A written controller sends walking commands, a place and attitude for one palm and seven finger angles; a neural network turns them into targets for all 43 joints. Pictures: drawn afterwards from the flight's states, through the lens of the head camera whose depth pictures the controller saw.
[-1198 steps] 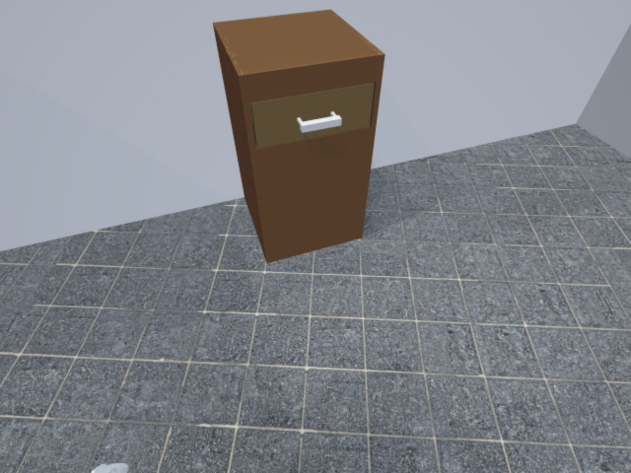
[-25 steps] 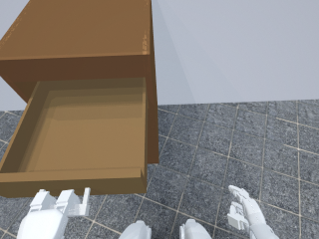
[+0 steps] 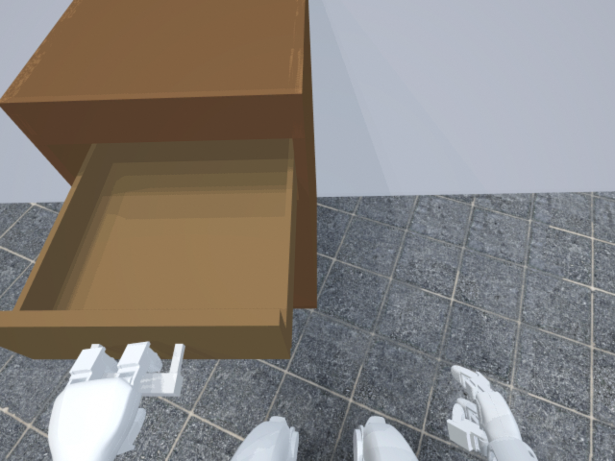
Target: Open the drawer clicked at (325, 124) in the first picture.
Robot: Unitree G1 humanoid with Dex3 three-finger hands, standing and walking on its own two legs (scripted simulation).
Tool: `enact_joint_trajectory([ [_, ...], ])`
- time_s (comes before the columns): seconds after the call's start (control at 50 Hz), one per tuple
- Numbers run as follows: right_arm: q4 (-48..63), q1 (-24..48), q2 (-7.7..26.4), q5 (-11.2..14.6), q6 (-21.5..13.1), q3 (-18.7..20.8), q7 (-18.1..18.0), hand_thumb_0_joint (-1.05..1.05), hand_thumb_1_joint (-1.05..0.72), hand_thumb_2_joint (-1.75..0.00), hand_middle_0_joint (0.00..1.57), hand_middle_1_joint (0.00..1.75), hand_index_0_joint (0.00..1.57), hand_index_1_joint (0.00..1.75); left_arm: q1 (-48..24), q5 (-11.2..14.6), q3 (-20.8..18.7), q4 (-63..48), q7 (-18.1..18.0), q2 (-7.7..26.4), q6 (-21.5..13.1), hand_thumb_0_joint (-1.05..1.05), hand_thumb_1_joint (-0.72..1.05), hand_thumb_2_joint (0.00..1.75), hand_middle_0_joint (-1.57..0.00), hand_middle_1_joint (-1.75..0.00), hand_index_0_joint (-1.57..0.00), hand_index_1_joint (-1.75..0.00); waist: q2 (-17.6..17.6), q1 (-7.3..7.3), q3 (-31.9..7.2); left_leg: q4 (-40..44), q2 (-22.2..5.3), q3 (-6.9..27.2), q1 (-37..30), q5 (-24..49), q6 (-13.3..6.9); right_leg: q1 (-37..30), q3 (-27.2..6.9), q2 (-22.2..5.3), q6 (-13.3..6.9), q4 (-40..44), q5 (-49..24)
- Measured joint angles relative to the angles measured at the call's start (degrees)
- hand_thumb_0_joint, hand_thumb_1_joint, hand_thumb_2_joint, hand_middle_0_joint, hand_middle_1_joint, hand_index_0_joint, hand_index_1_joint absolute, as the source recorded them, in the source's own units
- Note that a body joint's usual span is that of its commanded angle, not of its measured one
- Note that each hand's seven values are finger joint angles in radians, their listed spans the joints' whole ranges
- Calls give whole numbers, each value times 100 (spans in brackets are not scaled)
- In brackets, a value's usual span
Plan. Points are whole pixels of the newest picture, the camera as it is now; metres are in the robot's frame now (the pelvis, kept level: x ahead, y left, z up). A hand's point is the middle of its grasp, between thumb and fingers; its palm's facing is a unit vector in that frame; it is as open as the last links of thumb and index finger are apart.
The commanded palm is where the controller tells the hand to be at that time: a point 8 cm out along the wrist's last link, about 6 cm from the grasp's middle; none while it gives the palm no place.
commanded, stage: open the thumb to release the handle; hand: left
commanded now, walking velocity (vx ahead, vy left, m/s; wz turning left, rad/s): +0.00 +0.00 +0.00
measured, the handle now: (132, 367) +0.23 +0.25 -0.02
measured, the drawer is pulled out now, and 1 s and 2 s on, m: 0.30 0.30 0.30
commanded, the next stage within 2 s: lift the hand off the handle in 0.18 s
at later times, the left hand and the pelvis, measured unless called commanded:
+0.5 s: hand (122, 420) +0.17 +0.25 -0.04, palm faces -0.05 -0.07 -1.00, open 13.8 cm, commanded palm +0.16 +0.26 +0.01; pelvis -0.01 +0.00 +0.00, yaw +0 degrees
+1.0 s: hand (115, 408) +0.18 +0.25 -0.02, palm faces -0.06 -0.08 -0.99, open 13.6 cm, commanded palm +0.17 +0.26 +0.04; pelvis -0.01 +0.00 +0.02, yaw +0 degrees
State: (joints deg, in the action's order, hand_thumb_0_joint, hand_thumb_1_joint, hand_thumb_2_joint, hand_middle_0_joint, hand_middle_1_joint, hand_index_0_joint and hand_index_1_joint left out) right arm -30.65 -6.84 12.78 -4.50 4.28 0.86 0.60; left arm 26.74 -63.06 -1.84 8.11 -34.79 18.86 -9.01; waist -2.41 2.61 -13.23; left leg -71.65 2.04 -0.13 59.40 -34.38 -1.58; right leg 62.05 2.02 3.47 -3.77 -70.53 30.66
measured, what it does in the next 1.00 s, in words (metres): stands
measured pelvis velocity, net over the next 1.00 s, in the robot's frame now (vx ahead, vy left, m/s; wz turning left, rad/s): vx -0.01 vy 0.00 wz -0.01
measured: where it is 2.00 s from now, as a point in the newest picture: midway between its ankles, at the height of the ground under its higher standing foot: outside the picture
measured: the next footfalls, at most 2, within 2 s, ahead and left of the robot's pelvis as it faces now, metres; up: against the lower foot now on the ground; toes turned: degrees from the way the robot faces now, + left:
none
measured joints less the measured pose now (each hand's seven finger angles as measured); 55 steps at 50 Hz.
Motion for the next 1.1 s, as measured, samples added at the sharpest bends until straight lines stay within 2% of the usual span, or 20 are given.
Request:
enact_joint_trajectory([
  [0.18, -17, -78, 51, 22, -40, 1, -41, 1, -91, -90, 20, 29, 21, 30, -111, 42, 2, 219, 26, 36, 43, 0, -22, 42, -32, -123, -34, -123, -1, -73, 2, 114, -26, 14, -114, 106, 26, -117, 10, 23, -26, 128, -116],
  [0.32, -57, -107, 122, 14, -68, 58, -50, 1, -91, -90, 20, 29, 20, 30, -163, 24, 2, 266, -9, 32, 45, 0, -42, 33, -31, -121, -32, -121, 2, -80, -1, 88, -24, 24, -85, 130, 30, -95, 24, 18, -30, 110, -140],
  [0.66, -190, -45, 68, 78, -91, 17, -133, 1, -91, -90, 20, 29, 21, 30, -584, -17, 110, 502, -130, 65, 64, 0, -49, 30, -33, -122, -32, -120, -14, 11, 46, 2, -6, 69, 59, 179, 35, 18, 76, -7, -27, 55, -184],
  [0.88, -126, -130, 51, 155, -73, -26, -194, 1, -91, -90, 20, 29, 21, 30, -519, 186, 150, 450, 81, 108, 270, 0, -49, 30, -34, -121, -35, -122, -42, -117, 143, 409, -37, 42, -418, 306, 24, -450, 19, 30, -11, 464, -326],
  [1.1, -58, -226, 170, 119, -60, 62, -125, 1, -91, -90, 20, 29, 20, 30, -250, 184, 137, 209, 112, 120, 274, 0, -49, 30, -34, -120, -36, -121, -26, -140, 171, 751, -32, 14, -827, 372, -16, -859, -38, 32, 31, 807, -396],
])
